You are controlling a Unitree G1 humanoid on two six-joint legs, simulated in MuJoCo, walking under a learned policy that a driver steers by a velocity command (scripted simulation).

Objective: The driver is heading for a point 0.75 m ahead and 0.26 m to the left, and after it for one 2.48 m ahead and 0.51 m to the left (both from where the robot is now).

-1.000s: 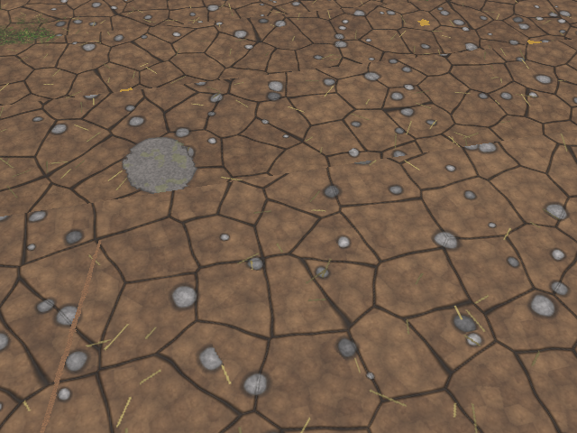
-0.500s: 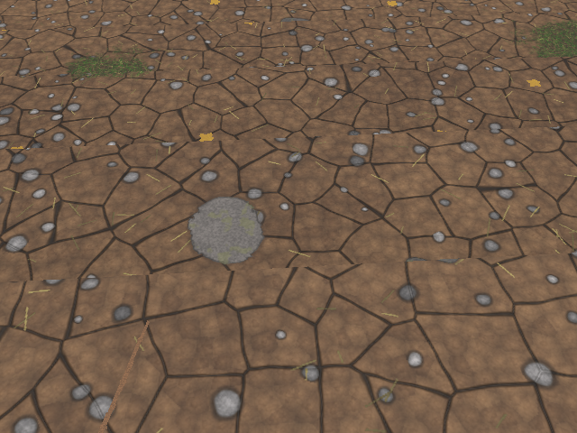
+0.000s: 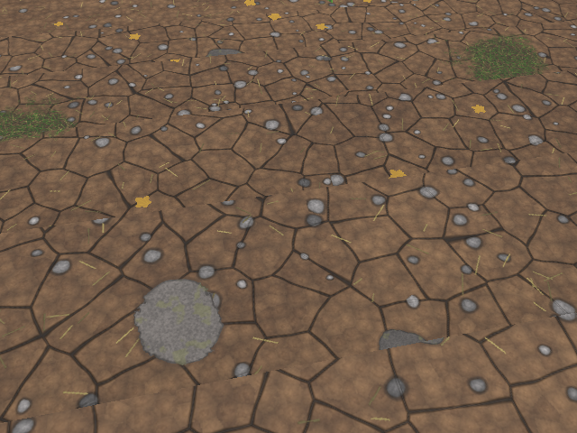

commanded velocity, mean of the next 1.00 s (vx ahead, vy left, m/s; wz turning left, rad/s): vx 0.50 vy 0.00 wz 0.36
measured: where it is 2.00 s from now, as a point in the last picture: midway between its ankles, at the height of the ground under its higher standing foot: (171, 285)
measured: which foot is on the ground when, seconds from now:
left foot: down 0.00-0.22, up 0.24-0.80, down 0.82-1.00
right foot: up 0.00-0.20, down 0.22-0.86, up 0.88-1.00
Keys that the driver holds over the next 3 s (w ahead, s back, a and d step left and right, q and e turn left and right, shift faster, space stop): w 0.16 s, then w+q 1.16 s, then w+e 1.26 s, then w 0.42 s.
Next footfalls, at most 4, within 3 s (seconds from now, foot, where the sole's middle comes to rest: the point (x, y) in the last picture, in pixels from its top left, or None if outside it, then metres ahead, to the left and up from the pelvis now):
0.22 right None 0.32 -0.14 -0.78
0.82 left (213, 426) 0.54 0.15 -0.78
1.32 right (246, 329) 0.89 0.08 -0.96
1.70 left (132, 314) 0.96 0.42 -0.96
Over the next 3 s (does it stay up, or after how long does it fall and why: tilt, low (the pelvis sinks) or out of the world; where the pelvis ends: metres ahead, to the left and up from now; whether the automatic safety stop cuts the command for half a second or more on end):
stays up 1.57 0.41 -0.37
